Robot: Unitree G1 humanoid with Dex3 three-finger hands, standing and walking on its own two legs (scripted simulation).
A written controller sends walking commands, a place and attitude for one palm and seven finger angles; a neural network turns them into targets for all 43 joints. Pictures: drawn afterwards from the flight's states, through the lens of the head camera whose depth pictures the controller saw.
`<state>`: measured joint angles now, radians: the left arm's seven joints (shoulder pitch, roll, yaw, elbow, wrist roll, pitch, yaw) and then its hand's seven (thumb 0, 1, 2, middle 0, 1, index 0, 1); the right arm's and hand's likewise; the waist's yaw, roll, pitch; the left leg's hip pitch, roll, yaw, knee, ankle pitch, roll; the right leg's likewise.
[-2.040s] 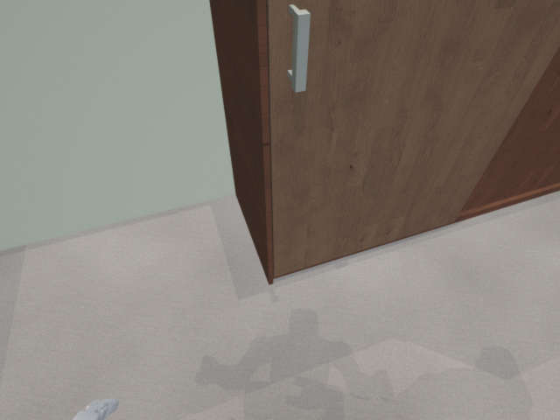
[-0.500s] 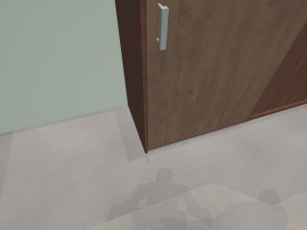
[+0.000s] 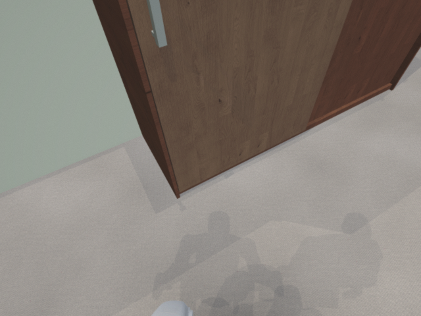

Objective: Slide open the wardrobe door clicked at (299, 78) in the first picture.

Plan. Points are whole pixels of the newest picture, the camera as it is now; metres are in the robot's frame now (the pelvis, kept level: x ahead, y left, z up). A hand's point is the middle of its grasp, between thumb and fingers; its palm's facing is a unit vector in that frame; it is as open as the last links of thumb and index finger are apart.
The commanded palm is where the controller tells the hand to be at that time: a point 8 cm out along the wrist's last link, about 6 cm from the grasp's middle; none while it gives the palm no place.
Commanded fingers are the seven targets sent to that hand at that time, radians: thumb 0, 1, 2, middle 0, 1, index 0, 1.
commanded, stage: walk to a spot facing it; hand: left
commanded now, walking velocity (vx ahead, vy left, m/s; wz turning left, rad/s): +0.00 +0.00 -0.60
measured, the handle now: (152, 12) +0.75 +0.21 +0.20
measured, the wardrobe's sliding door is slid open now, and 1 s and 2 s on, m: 0.00 0.00 0.00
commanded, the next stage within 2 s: none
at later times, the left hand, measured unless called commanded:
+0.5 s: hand out of the picture +0.11 +0.28 -0.16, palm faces -0.22 -0.95 -0.21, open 7.4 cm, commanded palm none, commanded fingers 0.00 0.90 0.90 -0.20 -0.30 -0.20 -0.30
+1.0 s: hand (154, 309) +0.15 +0.15 -0.14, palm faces -0.59 -0.76 -0.26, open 7.4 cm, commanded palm none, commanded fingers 0.00 0.90 0.90 -0.20 -0.30 -0.20 -0.30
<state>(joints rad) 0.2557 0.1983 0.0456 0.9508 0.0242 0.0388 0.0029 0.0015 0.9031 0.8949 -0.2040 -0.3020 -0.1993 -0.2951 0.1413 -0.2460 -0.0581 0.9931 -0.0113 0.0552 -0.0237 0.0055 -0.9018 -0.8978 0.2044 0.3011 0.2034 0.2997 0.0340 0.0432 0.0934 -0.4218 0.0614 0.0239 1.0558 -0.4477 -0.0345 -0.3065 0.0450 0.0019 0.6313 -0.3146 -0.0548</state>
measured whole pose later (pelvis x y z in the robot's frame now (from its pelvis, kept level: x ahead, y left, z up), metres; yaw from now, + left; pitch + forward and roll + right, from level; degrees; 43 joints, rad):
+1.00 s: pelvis -0.07 +0.07 +0.00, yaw -37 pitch +0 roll -1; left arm 0.13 0.18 0.05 0.90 0.02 0.04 -0.01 0.00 0.90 0.90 -0.20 -0.30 -0.20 -0.29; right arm 0.30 -0.26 -0.08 0.99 -0.02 0.06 -0.02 0.01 -0.90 -0.90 0.20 0.30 0.20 0.30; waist -0.05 0.07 0.07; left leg -0.42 0.16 0.15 0.97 -0.47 -0.05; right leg -0.27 0.00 -0.07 0.59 -0.32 -0.03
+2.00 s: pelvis +0.15 -0.10 -0.01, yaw -71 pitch +0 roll -2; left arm 0.07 0.18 0.07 0.94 0.04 0.01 -0.04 0.00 0.91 0.90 -0.20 -0.30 -0.19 -0.29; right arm 0.55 -0.10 -0.02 1.12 -0.02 -0.05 -0.03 0.01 -0.90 -0.90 0.20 0.30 0.20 0.30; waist -0.05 -0.01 0.11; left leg 0.10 0.12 0.43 0.54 -0.51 -0.03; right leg -0.48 0.03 -0.21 0.68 -0.24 -0.08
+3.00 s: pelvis +0.27 -0.36 +0.00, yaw -107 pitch +1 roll +0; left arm 0.13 0.22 0.09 0.88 0.03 0.05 -0.02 0.00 0.91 0.90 -0.20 -0.30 -0.19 -0.29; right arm 0.30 -0.23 -0.08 0.97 -0.03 0.01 -0.01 0.00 -0.91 -0.90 0.20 0.30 0.20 0.30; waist -0.04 0.03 0.08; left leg -0.22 0.22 0.41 0.62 -0.35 -0.04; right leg -0.36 -0.06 -0.12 0.66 -0.30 0.04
